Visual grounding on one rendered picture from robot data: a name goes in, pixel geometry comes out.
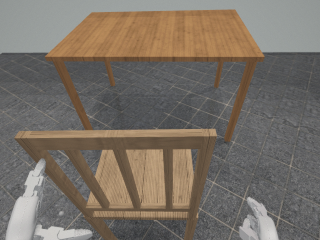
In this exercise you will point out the chair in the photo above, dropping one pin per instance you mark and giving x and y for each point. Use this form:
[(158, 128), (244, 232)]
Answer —
[(142, 174)]

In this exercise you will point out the table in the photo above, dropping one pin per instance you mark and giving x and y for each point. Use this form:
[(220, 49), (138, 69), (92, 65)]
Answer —
[(159, 36)]

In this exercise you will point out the robot left hand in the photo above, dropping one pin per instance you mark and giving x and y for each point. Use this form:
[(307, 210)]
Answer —
[(26, 213)]

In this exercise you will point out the robot right hand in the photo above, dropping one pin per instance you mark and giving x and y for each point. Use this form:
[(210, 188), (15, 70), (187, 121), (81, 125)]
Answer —
[(263, 227)]

